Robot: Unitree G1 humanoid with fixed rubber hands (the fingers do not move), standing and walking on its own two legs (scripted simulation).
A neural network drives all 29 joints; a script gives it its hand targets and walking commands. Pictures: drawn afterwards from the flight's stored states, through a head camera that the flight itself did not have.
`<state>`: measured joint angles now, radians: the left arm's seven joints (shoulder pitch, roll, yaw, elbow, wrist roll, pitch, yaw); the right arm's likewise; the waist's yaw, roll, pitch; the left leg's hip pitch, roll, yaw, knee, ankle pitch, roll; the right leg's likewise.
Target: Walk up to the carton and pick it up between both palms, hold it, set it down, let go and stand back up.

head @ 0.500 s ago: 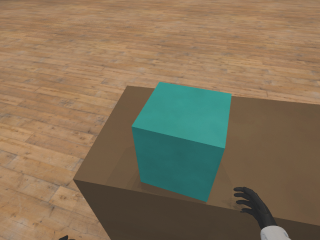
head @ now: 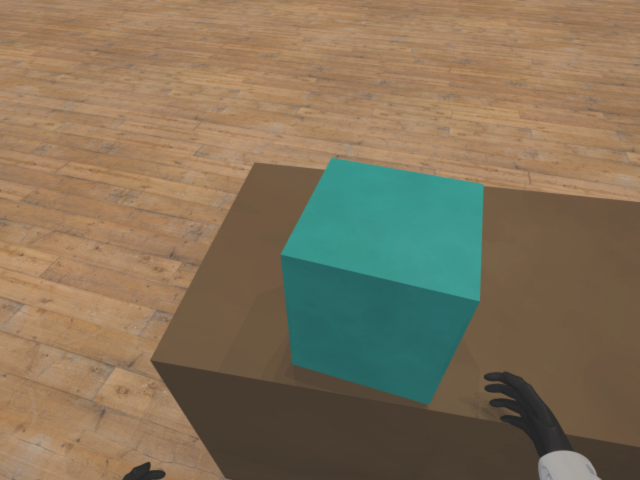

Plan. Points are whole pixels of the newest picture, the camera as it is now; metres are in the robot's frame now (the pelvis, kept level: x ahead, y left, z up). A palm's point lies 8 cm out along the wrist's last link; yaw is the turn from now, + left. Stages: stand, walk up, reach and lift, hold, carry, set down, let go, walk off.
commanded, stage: stand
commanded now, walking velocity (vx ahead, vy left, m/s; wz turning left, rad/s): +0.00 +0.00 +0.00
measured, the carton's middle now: (380, 281) +0.39 -0.08 +0.04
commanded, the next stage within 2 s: none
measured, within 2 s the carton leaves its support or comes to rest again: neither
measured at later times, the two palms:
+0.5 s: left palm out of the picture +0.10 +0.25 -0.08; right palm (550, 441) +0.19 -0.26 -0.02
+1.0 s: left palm out of the picture +0.12 +0.24 -0.07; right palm (554, 441) +0.19 -0.26 -0.02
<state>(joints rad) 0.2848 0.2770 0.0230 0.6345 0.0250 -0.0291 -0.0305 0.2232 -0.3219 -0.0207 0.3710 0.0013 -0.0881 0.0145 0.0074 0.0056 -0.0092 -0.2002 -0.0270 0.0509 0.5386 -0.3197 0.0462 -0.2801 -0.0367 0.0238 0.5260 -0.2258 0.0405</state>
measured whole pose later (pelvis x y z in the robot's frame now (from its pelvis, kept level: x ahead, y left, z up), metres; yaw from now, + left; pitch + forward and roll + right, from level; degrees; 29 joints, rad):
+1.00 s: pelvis -0.01 -0.02 +0.00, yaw -1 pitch -2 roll +0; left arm 0.27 0.27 0.02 0.63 0.02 -0.02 -0.04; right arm 0.19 -0.31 0.01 0.37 0.00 -0.09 0.02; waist 0.02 0.02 -0.01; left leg -0.19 0.01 0.06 0.53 -0.31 0.01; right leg -0.29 0.00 0.03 0.53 -0.21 0.01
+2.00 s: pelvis -0.01 -0.02 +0.00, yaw -4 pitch -2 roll +0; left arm 0.26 0.27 0.03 0.61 0.02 -0.02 -0.04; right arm 0.17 -0.31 0.00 0.38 0.00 -0.07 0.01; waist 0.03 0.02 -0.01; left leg -0.19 0.02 0.09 0.54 -0.32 0.01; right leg -0.30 0.01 0.08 0.54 -0.21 0.02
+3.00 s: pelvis -0.01 -0.02 +0.00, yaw -7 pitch -2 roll +1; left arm 0.25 0.28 0.03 0.60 0.02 -0.01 -0.04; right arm 0.17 -0.32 0.01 0.38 0.00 -0.06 0.01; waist 0.03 0.02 -0.01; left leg -0.18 0.04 0.15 0.55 -0.34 0.01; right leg -0.32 0.04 0.12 0.56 -0.20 0.02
